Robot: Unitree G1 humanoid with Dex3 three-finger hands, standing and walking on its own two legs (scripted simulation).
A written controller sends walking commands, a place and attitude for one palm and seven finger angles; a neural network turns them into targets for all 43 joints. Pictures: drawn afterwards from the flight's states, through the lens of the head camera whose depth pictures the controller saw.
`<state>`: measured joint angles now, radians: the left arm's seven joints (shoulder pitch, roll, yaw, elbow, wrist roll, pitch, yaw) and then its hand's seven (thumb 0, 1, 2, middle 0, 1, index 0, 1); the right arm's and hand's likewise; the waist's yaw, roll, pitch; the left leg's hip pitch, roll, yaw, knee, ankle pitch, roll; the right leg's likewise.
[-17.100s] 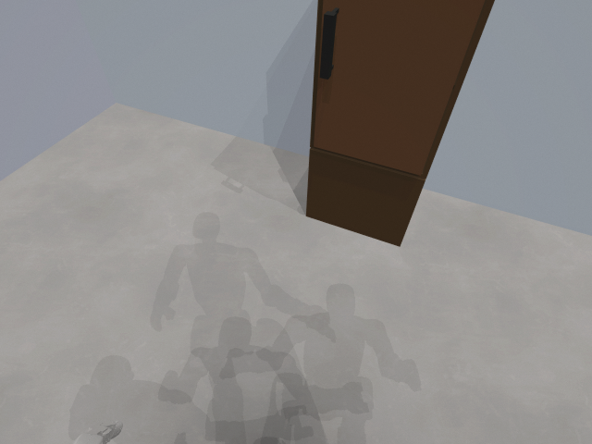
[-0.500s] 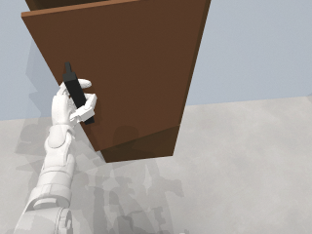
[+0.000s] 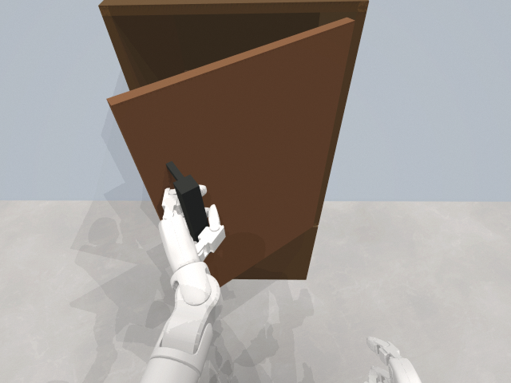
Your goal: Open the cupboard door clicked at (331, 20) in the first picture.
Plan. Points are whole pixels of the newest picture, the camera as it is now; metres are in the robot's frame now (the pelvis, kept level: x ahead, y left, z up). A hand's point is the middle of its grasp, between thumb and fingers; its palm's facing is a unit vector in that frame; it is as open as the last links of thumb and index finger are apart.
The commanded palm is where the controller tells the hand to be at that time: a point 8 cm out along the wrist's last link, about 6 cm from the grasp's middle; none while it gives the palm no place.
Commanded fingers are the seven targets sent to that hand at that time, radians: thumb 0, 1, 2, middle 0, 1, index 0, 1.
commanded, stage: pull the door open along its arc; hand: left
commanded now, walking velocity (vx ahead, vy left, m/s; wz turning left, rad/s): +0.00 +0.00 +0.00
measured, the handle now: (189, 211) +0.37 +0.13 +0.08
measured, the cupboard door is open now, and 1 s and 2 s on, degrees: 36 42 45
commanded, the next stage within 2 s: open thumb and fingers to let go in 0.08 s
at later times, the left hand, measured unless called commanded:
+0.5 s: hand (226, 239) +0.31 +0.06 +0.08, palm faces +0.39 -0.92 -0.04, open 8.6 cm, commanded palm +0.27 +0.10 +0.08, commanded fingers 0.00 -0.29 0.39 -0.31 -1.22 -0.31 -1.22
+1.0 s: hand (227, 242) +0.31 +0.06 +0.08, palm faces +0.33 -0.94 -0.04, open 14.7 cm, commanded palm +0.27 +0.09 +0.08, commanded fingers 0.00 -0.50 0.30 -0.15 -0.30 -0.15 -0.30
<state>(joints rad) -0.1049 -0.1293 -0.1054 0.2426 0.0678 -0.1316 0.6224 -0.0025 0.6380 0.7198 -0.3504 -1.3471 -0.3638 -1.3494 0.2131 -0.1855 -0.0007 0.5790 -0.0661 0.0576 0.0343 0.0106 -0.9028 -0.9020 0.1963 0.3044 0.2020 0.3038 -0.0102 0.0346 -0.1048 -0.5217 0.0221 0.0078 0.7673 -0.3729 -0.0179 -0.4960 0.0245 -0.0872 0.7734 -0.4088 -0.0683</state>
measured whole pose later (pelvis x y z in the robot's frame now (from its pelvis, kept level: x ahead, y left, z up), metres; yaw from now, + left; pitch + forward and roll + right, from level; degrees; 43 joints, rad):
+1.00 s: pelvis -0.01 +0.01 +0.00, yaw +1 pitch +5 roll +0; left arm -0.06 -0.11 -0.26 0.17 0.07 -0.06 0.62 -0.01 -0.49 0.30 -0.31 -0.75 -0.31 -0.77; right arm 0.18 -0.18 0.01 0.60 -0.06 0.04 0.02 0.01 -0.90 -0.90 0.20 0.30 0.20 0.30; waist 0.00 0.04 -0.08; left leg -0.52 0.01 -0.01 0.80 -0.37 -0.01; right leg -0.48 0.01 -0.10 0.79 -0.41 -0.06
